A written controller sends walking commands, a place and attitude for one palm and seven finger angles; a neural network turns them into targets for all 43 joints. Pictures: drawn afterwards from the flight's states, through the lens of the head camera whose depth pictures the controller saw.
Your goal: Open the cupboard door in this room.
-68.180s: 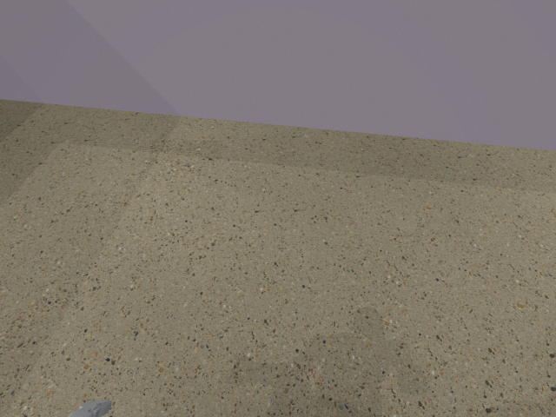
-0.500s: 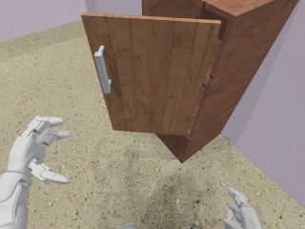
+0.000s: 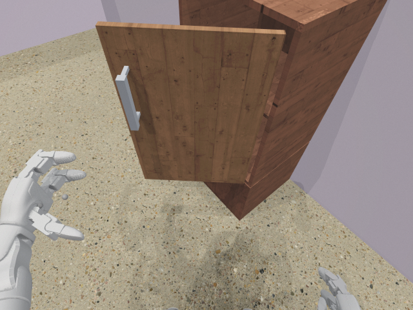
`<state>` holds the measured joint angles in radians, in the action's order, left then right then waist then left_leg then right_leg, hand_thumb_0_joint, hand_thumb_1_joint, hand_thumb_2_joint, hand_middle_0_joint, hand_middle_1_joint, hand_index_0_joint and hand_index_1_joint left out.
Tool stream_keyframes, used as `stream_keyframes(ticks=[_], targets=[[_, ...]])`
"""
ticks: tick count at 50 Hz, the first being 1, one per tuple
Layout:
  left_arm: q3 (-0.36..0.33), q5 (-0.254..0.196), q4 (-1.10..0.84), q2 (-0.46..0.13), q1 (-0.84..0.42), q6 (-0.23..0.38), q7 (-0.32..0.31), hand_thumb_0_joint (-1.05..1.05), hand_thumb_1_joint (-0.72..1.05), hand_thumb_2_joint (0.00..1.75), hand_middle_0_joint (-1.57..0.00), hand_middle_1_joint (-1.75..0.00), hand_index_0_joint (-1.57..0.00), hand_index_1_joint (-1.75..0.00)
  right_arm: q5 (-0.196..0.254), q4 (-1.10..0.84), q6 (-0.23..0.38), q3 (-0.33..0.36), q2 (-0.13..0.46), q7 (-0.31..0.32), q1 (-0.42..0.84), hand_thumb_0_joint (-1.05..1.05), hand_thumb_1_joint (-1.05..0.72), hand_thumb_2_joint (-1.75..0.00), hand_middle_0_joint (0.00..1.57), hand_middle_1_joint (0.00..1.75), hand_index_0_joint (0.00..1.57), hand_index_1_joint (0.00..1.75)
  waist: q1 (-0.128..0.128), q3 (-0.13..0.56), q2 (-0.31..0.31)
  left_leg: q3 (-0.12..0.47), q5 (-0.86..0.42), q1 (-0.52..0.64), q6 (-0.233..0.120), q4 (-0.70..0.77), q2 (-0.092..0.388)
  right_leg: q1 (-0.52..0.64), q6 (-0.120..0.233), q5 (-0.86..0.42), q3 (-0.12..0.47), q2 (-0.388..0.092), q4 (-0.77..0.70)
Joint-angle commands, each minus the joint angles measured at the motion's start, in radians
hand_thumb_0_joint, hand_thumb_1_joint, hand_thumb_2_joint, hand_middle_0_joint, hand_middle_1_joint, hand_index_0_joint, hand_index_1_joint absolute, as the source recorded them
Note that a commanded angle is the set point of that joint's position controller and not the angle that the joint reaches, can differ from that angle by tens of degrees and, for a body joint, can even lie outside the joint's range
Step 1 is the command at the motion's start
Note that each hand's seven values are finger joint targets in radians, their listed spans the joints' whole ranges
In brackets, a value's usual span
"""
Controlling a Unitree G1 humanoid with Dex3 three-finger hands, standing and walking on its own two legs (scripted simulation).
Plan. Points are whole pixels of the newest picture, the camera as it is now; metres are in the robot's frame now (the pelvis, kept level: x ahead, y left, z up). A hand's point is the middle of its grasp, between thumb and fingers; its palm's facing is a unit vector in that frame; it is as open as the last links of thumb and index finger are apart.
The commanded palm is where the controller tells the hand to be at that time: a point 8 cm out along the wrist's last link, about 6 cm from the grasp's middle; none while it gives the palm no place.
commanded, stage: raise the hand with hooked fingers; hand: left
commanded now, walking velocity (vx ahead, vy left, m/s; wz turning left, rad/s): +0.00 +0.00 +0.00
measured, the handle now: (130, 100) +0.57 +0.23 +0.05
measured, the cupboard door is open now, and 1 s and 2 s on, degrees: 48 48 48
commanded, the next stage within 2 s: move the hooked fingers beside the handle in 0.16 s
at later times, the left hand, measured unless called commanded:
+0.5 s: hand (71, 181) +0.32 +0.27 +0.07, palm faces +0.04 -1.00 -0.01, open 14.0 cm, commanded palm +0.30 +0.32 +0.07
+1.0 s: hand (87, 151) +0.40 +0.27 +0.07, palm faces +0.02 -1.00 +0.00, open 14.0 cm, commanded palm +0.37 +0.32 +0.06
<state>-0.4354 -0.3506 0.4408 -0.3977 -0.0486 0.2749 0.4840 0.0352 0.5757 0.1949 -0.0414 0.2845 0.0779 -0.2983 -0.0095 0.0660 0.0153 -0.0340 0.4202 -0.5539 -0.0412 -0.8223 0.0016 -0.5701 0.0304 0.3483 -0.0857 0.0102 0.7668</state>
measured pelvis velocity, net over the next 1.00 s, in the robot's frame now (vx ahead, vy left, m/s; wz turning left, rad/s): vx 0.00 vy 0.00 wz -0.02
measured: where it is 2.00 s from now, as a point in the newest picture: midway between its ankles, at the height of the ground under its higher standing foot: outside the picture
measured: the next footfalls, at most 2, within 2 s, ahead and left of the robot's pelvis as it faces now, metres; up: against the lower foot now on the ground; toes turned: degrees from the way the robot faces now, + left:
none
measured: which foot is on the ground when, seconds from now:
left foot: down 0.00-1.00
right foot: down 0.00-1.00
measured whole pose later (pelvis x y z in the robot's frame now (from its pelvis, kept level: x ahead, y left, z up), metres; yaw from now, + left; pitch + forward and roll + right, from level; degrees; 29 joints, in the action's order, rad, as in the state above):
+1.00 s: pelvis +0.00 +0.00 -0.01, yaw -1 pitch +14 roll -2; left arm -0.47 -0.25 0.91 -0.52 -0.51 0.33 0.50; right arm 0.03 0.61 0.07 -0.04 0.29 0.07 -0.35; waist -0.07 0.08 0.00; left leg -0.04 0.43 -0.69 -0.04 -0.88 0.01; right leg -0.70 0.03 0.35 -0.08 0.02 0.81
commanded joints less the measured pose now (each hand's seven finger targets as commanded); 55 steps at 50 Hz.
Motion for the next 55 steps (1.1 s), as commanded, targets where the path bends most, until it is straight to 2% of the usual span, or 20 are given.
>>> stream_keyframes(ticks=[1, 11, 13, 15, 16, 18, 20, 23, 24, 26, 29, 33, 37, 40, 42, 44, 46, 47, 50, 55], targets=[[-0.085, -0.022, -0.192, -0.277, -0.216, 0.071, 0.006, 0.0, -0.5, 0.3, -0.3, -1.2, -0.3, -1.2, 0.005, -0.135, 0.048, 0.056, 0.145, 0.011, 0.032, 0.0, -0.9, -0.9, 0.2, 0.3, 0.2, 0.3, 0.009, 0.236, 0.069, 0.068, -0.306, 0.095, 0.025, 0.124, -0.002, 0.159, 0.006, -0.221, 0.051, 0.009, -0.074], [-0.08, -0.031, -0.174, -0.269, -0.235, 0.066, 0.022, 0.0, -0.5, 0.3, -0.3, -1.2, -0.3, -1.2, 0.007, -0.141, 0.042, 0.05, 0.142, 0.015, 0.049, 0.0, -0.9, -0.9, 0.2, 0.3, 0.2, 0.3, 0.01, 0.222, 0.042, 0.07, -0.262, 0.073, 0.023, 0.125, -0.004, 0.159, 0.006, -0.188, 0.054, 0.007, -0.079], [-0.078, -0.024, -0.184, -0.27, -0.236, 0.067, 0.019, 0.0, -0.5, 0.3, -0.3, -1.2, -0.3, -1.2, 0.009, -0.142, 0.042, 0.05, 0.138, 0.016, 0.05, 0.0, -0.9, -0.9, 0.2, 0.3, 0.2, 0.3, 0.011, 0.235, 0.072, 0.07, -0.266, 0.088, 0.024, 0.13, -0.005, 0.153, 0.004, -0.19, 0.053, 0.006, -0.078], [-0.057, -0.015, -0.162, -0.267, -0.337, 0.064, 0.012, 0.0, -0.5, 0.3, -0.3, -1.2, -0.3, -1.2, 0.008, -0.131, 0.042, 0.046, 0.14, 0.022, 0.048, 0.0, -0.9, -0.9, 0.2, 0.3, 0.2, 0.3, -0.012, 0.212, 0.067, 0.073, -0.227, 0.078, 0.025, 0.128, -0.004, 0.121, 0.001, -0.155, 0.052, 0.005, -0.081], [-0.077, -0.013, -0.133, -0.299, -0.379, 0.064, 0.007, 0.0, -0.5, 0.3, -0.3, -1.2, -0.3, -1.2, 0.008, -0.12, 0.038, 0.046, 0.146, 0.027, 0.04, 0.0, -0.9, -0.9, 0.2, 0.3, 0.2, 0.3, -0.019, 0.196, 0.035, 0.077, -0.204, 0.062, 0.024, 0.125, -0.001, 0.112, 0.002, -0.131, 0.056, 0.008, -0.084], [-0.053, 0.0, -0.081, -0.286, -0.45, 0.064, 0.01, 0.0, -0.5, 0.3, -0.3, -1.2, -0.3, -1.2, 0.01, -0.111, 0.036, 0.043, 0.145, 0.031, 0.039, 0.0, -0.9, -0.9, 0.2, 0.3, 0.2, 0.3, -0.027, 0.197, 0.062, 0.074, -0.18, 0.056, 0.023, 0.125, -0.005, 0.1, 0.002, -0.111, 0.061, 0.002, -0.085], [-0.037, 0.015, -0.057, -0.291, -0.507, 0.072, 0.013, 0.0, -0.5, 0.3, -0.3, -1.2, -0.3, -1.2, 0.009, -0.101, 0.035, 0.044, 0.146, 0.035, 0.029, 0.0, -0.9, -0.9, 0.2, 0.3, 0.2, 0.3, -0.033, 0.238, 0.07, 0.076, -0.183, 0.071, 0.021, 0.119, -0.006, 0.1, 0.0, -0.112, 0.066, 0.0, -0.081], [-0.057, 0.02, -0.026, -0.316, -0.49, 0.079, 0.018, 0.0, -0.5, 0.3, -0.3, -1.2, -0.3, -1.2, 0.006, -0.102, 0.029, 0.048, 0.148, 0.03, 0.013, 0.0, -0.9, -0.9, 0.2, 0.3, 0.2, 0.3, -0.008, 0.306, 0.096, 0.076, -0.251, 0.095, 0.026, 0.111, -0.005, 0.132, 0.006, -0.175, 0.065, 0.002, -0.063], [-0.054, 0.022, 0.005, -0.319, -0.503, 0.076, 0.018, 0.0, -0.5, 0.3, -0.3, -1.2, -0.3, -1.2, 0.007, -0.098, 0.023, 0.046, 0.15, 0.028, 0.01, 0.0, -0.9, -0.9, 0.2, 0.3, 0.2, 0.3, -0.019, 0.287, 0.071, 0.076, -0.261, 0.082, 0.025, 0.107, -0.004, 0.127, 0.005, -0.191, 0.062, 0.003, -0.062], [-0.099, 0.017, 0.083, -0.365, -0.505, 0.067, 0.022, 0.0, -0.5, 0.3, -0.3, -1.2, -0.3, -1.2, 0.002, -0.097, 0.009, 0.045, 0.159, 0.025, -0.002, 0.0, -0.9, -0.9, 0.2, 0.3, 0.2, 0.3, -0.006, 0.266, 0.018, 0.07, -0.256, 0.025, 0.024, 0.099, -0.004, 0.15, 0.005, -0.201, 0.069, 0.005, -0.057], [-0.099, 0.031, 0.127, -0.381, -0.568, 0.067, 0.027, 0.0, -0.5, 0.3, -0.3, -1.2, -0.3, -1.2, 0.005, -0.103, -0.006, 0.046, 0.161, 0.018, -0.012, 0.0, -0.9, -0.9, 0.2, 0.3, 0.2, 0.3, -0.014, 0.271, 0.042, 0.062, -0.241, 0.001, 0.022, 0.098, -0.005, 0.135, 0.002, -0.194, 0.073, 0.001, -0.052], [-0.108, 0.036, 0.093, -0.395, -0.575, 0.1, 0.035, 0.0, -0.5, 0.3, -0.3, -1.2, -0.3, -1.2, 0.001, -0.113, -0.022, 0.057, 0.158, 0.007, -0.044, 0.0, -0.9, -0.9, 0.2, 0.3, 0.2, 0.3, -0.004, 0.375, 0.1, 0.056, -0.351, 0.053, 0.024, 0.078, -0.001, 0.166, 0.004, -0.29, 0.075, 0.01, -0.027], [-0.101, 0.029, 0.175, -0.389, -0.623, 0.101, 0.042, 0.0, -0.5, 0.3, -0.3, -1.2, -0.3, -1.2, 0.005, -0.096, -0.043, 0.061, 0.168, 0.006, -0.066, 0.0, -0.9, -0.9, 0.2, 0.3, 0.2, 0.3, -0.033, 0.312, 0.035, 0.056, -0.319, 0.013, 0.018, 0.075, 0.005, 0.124, -0.001, -0.274, 0.073, 0.016, -0.033], [-0.086, 0.048, 0.173, -0.394, -0.655, 0.103, 0.039, 0.0, -0.5, 0.3, -0.3, -1.2, -0.3, -1.2, 0.004, -0.094, -0.054, 0.064, 0.169, 0.003, -0.076, 0.0, -0.9, -0.9, 0.2, 0.3, 0.2, 0.3, -0.032, 0.335, 0.094, 0.06, -0.317, 0.032, 0.019, 0.079, 0.004, 0.103, 0.002, -0.251, 0.07, 0.014, -0.032], [-0.097, 0.056, 0.19, -0.421, -0.719, 0.107, 0.033, 0.0, -0.5, 0.3, -0.3, -1.2, -0.3, -1.2, 0.002, -0.086, -0.065, 0.066, 0.174, 0.005, -0.091, 0.0, -0.9, -0.9, 0.2, 0.3, 0.2, 0.3, -0.041, 0.346, 0.069, 0.068, -0.317, 0.033, 0.02, 0.076, 0.008, 0.09, 0.001, -0.243, 0.067, 0.018, -0.027], [-0.082, 0.063, 0.21, -0.411, -0.773, 0.119, 0.024, 0.0, -0.5, 0.3, -0.3, -1.2, -0.3, -1.2, 0.001, -0.076, -0.071, 0.064, 0.172, 0.005, -0.095, 0.0, -0.9, -0.9, 0.2, 0.3, 0.2, 0.3, -0.052, 0.334, 0.091, 0.07, -0.304, 0.037, 0.022, 0.075, 0.007, 0.069, 0.001, -0.226, 0.065, 0.017, -0.029], [-0.108, 0.065, 0.236, -0.442, -0.782, 0.13, 0.016, 0.0, -0.5, 0.3, -0.3, -1.2, -0.3, -1.2, -0.003, -0.074, -0.079, 0.066, 0.177, 0.005, -0.107, 0.0, -0.9, -0.9, 0.2, 0.3, 0.2, 0.3, -0.044, 0.365, 0.071, 0.069, -0.323, 0.035, 0.02, 0.066, 0.009, 0.085, 0.004, -0.243, 0.068, 0.02, -0.019], [-0.094, 0.078, 0.252, -0.444, -0.817, 0.134, 0.017, 0.0, -0.5, 0.3, -0.3, -1.2, -0.3, -1.2, -0.001, -0.067, -0.085, 0.064, 0.176, 0.005, -0.109, 0.0, -0.9, -0.9, 0.2, 0.3, 0.2, 0.3, -0.055, 0.36, 0.1, 0.068, -0.319, 0.041, 0.022, 0.065, 0.01, 0.065, 0.002, -0.236, 0.069, 0.019, -0.02], [-0.105, 0.097, 0.31, -0.463, -0.83, 0.139, 0.009, 0.0, -0.5, 0.3, -0.3, -1.2, -0.3, -1.2, -0.005, -0.063, -0.097, 0.065, 0.178, 0.001, -0.124, 0.0, -0.9, -0.9, 0.2, 0.3, 0.2, 0.3, -0.05, 0.368, 0.102, 0.074, -0.326, 0.036, 0.025, 0.06, 0.013, 0.052, 0.003, -0.227, 0.063, 0.019, -0.011], [-0.105, 0.117, 0.404, -0.491, -0.921, 0.147, 0.009, 0.0, -0.5, 0.3, -0.3, -1.2, -0.3, -1.2, -0.008, -0.058, -0.123, 0.063, 0.183, -0.003, -0.145, 0.0, -0.9, -0.9, 0.2, 0.3, 0.2, 0.3, -0.067, 0.373, 0.083, 0.069, -0.315, -0.001, 0.018, 0.043, 0.014, 0.041, -0.001, -0.234, 0.069, 0.021, -0.001]])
